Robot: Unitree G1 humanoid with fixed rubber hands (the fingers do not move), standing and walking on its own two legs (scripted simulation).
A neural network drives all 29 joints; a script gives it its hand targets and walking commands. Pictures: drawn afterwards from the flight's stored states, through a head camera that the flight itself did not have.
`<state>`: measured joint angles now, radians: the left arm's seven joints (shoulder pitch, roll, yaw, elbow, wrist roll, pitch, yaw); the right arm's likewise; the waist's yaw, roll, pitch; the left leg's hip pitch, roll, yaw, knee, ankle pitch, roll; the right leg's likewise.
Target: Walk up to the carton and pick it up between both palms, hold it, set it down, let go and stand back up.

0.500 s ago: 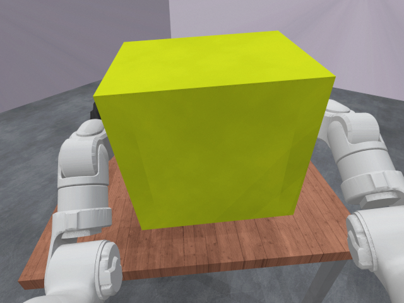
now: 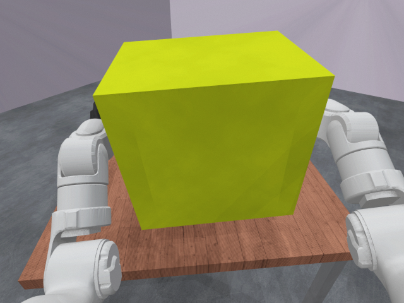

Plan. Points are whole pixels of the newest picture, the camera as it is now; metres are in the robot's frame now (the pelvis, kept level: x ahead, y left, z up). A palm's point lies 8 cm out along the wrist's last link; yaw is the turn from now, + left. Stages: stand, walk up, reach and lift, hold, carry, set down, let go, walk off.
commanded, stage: hold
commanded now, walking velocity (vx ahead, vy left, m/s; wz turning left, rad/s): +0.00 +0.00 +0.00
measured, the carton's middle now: (209, 129) +0.38 +0.00 +0.23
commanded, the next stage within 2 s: set down in 0.12 s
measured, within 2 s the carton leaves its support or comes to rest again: neither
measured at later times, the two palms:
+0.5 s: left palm (92, 132) +0.37 +0.22 +0.24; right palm (293, 122) +0.39 -0.17 +0.24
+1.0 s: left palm (107, 147) +0.38 +0.21 +0.19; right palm (293, 143) +0.40 -0.19 +0.19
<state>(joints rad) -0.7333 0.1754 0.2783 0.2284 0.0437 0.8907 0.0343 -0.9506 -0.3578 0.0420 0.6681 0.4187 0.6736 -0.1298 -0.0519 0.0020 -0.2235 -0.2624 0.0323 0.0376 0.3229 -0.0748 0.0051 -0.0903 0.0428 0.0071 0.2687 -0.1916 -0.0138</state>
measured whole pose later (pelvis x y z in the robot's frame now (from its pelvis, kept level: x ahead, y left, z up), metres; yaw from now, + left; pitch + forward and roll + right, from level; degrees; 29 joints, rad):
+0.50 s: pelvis +0.00 +0.00 +0.00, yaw +1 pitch -4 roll +0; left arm -0.74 0.16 0.36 0.29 0.16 0.65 -0.07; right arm -0.86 -0.22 -0.09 0.72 0.24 0.37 -0.07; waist -0.04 -0.05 -0.08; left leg -0.14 0.01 0.02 0.27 -0.06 0.00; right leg 0.02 0.03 -0.01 0.25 -0.20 -0.02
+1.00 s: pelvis +0.01 -0.01 +0.00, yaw +1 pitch -3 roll +0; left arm -0.65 0.14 0.32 0.30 0.13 0.52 -0.05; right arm -0.72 -0.20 -0.09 0.65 0.20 0.26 -0.07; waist -0.03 -0.06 -0.03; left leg -0.15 0.01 0.02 0.29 -0.07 -0.01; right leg 0.01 0.03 -0.01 0.28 -0.23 -0.02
